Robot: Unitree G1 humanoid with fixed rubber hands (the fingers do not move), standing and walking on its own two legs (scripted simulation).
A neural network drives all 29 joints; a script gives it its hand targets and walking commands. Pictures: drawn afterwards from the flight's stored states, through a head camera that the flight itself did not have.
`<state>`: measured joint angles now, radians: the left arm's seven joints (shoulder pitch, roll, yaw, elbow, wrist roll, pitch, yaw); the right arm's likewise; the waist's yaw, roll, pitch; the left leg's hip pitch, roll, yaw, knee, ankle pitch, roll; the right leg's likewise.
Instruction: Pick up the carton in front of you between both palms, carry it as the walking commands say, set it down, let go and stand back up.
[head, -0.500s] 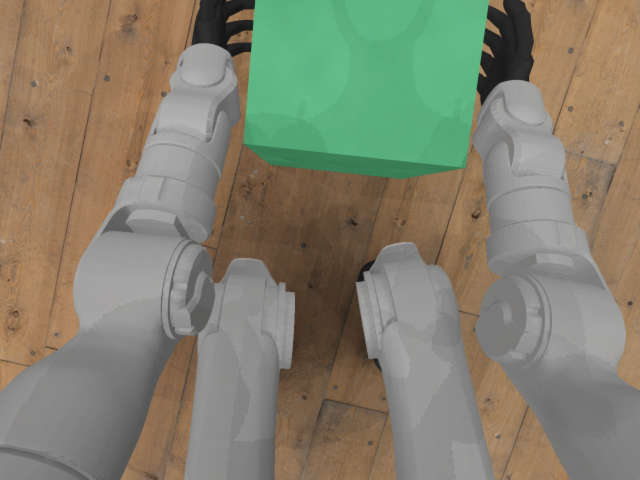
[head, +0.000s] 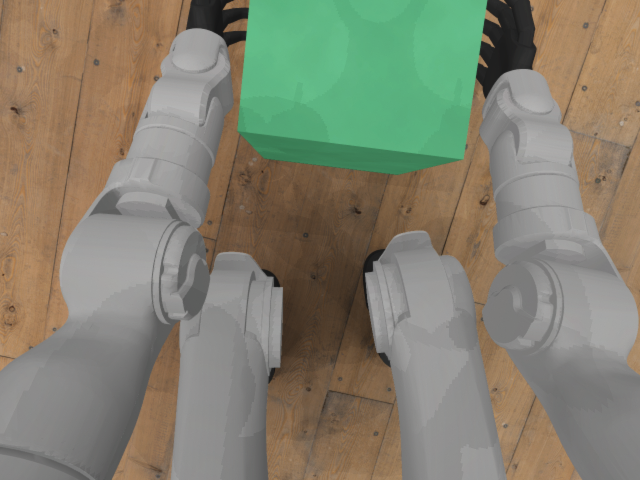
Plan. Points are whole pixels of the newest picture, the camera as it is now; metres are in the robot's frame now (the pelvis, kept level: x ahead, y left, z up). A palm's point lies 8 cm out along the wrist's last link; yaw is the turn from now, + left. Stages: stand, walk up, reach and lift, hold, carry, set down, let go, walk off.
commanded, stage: set down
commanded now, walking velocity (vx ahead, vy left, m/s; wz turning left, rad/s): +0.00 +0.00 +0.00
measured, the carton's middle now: (349, 76) +0.50 -0.06 -0.24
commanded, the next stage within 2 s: let go in 1.62 s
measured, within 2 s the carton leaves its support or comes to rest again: rests again in 0.36 s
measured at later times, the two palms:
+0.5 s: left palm (179, 54) +0.53 +0.12 -0.19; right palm (527, 90) +0.46 -0.25 -0.19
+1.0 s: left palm out of the picture +0.55 +0.11 -0.05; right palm out of the picture +0.47 -0.26 -0.05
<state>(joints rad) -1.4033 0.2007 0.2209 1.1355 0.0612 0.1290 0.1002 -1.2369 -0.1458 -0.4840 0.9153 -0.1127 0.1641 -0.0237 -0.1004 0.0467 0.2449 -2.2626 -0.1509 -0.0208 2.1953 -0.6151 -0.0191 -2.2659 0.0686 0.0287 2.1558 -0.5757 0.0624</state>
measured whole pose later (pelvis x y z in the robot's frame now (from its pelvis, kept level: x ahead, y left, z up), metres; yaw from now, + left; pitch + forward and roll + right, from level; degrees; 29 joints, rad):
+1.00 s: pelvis +0.00 -0.01 +0.07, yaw -2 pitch +44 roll +0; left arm -1.23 0.31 0.15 1.00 -0.06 0.12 0.08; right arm -1.09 -0.25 -0.27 0.87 0.13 0.10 -0.09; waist -0.10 0.03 0.03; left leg -2.11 -0.06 -0.01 1.95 -0.60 -0.01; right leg -2.15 0.05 0.01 1.91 -0.52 0.01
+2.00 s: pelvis +0.08 -0.02 +0.33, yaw -1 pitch +34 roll +1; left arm -0.47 0.13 0.18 0.61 0.09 0.10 0.07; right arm -0.42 -0.21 -0.21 0.62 -0.05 0.07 0.09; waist -0.06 0.00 -0.09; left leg -1.14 -0.05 -0.06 0.88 -0.34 -0.02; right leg -1.18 0.04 0.03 0.88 -0.30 -0.02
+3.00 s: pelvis +0.12 +0.00 +0.40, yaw -3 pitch -5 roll +0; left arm 0.24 0.21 0.03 0.47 0.00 0.11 -0.03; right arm 0.21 -0.24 -0.04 0.39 -0.02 0.20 0.03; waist 0.00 0.00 0.09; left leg -0.08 -0.03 -0.04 0.49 -0.32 0.02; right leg -0.12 0.04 0.06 0.48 -0.27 0.00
